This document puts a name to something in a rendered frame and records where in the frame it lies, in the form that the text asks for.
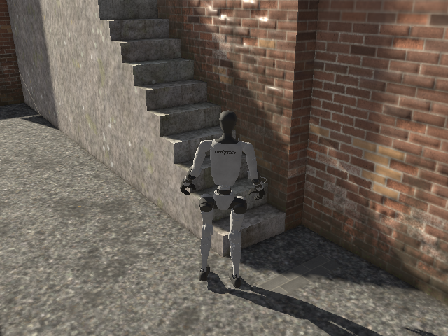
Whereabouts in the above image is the robot thigh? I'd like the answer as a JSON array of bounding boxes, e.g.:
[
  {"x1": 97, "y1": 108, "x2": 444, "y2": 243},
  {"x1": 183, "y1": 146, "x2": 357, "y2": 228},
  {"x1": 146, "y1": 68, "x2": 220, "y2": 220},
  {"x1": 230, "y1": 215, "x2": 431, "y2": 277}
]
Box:
[
  {"x1": 199, "y1": 194, "x2": 214, "y2": 237},
  {"x1": 228, "y1": 196, "x2": 247, "y2": 244}
]

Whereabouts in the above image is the left robot hand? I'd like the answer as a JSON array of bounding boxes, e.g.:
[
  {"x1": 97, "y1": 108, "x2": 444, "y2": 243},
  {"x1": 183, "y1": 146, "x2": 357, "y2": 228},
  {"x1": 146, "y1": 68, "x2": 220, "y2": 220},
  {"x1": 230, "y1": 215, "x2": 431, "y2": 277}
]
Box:
[{"x1": 180, "y1": 181, "x2": 196, "y2": 195}]

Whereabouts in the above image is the robot left upper arm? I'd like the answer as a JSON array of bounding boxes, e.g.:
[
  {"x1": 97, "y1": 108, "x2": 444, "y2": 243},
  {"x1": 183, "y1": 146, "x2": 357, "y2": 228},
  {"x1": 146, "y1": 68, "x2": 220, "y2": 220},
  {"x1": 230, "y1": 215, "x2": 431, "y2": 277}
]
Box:
[{"x1": 190, "y1": 140, "x2": 212, "y2": 177}]

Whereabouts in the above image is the robot left forearm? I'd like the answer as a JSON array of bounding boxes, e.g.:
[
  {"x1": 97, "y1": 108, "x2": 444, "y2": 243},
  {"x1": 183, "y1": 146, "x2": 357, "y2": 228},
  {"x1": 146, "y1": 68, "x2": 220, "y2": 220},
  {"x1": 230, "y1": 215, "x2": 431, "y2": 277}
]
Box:
[{"x1": 183, "y1": 166, "x2": 196, "y2": 186}]

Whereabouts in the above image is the robot right forearm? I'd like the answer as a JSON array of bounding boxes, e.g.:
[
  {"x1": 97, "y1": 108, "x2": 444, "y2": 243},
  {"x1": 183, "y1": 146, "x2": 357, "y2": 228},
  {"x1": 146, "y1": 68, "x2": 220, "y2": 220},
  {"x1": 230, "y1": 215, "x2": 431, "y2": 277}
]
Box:
[{"x1": 252, "y1": 170, "x2": 263, "y2": 191}]

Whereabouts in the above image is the left robot thigh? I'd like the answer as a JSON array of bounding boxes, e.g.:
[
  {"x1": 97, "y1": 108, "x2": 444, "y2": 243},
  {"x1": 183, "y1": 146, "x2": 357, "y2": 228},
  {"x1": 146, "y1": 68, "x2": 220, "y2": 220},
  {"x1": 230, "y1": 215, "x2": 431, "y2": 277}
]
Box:
[{"x1": 199, "y1": 194, "x2": 214, "y2": 237}]

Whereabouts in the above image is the robot right upper arm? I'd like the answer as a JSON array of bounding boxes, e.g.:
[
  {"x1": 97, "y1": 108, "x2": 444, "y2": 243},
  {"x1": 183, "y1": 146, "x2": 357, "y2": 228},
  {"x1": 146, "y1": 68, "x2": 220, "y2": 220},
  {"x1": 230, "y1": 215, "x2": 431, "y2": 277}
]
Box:
[{"x1": 241, "y1": 141, "x2": 258, "y2": 180}]

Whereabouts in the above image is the right robot thigh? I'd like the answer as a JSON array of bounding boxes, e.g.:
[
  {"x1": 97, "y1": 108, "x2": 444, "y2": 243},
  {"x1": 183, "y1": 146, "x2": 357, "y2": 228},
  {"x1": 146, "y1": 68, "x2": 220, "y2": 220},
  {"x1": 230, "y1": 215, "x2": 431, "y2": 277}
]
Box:
[{"x1": 228, "y1": 196, "x2": 247, "y2": 244}]

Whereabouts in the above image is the right robot hand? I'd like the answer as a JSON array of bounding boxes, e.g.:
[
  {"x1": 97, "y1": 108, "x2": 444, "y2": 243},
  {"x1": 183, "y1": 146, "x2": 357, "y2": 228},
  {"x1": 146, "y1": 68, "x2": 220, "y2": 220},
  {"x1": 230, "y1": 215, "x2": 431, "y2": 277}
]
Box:
[{"x1": 248, "y1": 188, "x2": 265, "y2": 200}]

